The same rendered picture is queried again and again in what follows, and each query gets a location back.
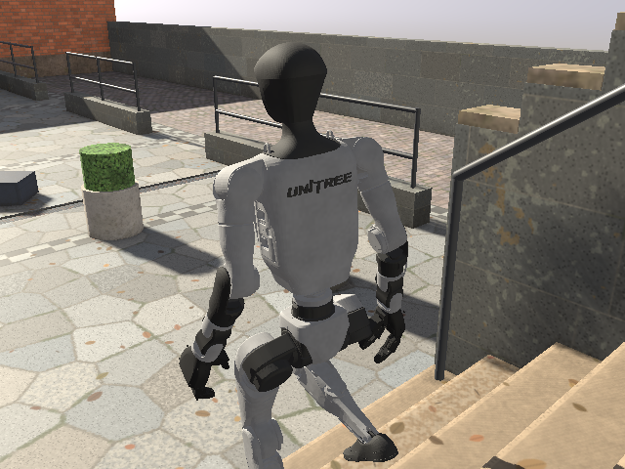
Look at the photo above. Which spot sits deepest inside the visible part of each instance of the robot right upper arm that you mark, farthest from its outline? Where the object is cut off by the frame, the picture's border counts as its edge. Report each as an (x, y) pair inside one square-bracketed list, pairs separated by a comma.
[(388, 232)]

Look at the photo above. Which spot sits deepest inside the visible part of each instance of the robot left forearm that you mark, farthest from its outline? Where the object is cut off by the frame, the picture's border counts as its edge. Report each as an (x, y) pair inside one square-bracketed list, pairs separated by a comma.
[(216, 326)]

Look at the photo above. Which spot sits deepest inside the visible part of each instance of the left robot hand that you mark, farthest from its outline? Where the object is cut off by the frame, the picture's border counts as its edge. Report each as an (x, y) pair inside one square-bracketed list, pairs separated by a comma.
[(196, 372)]

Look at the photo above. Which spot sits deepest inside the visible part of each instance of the right robot shin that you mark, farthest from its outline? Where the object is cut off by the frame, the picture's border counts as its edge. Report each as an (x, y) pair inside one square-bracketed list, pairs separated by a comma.
[(323, 382)]

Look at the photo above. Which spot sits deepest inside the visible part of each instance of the right robot hand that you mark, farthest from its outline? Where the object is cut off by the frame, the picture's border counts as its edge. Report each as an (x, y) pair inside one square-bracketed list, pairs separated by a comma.
[(394, 323)]

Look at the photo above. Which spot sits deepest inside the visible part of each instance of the robot right forearm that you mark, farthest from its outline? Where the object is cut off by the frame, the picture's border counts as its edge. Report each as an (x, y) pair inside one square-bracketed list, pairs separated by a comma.
[(389, 278)]

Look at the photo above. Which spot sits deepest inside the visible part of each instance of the robot torso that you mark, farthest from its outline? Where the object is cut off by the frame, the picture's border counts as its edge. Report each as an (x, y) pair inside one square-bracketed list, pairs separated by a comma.
[(306, 220)]

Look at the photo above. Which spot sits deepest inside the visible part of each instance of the robot left upper arm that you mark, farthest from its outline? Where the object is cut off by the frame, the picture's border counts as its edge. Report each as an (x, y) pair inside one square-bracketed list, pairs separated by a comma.
[(235, 188)]

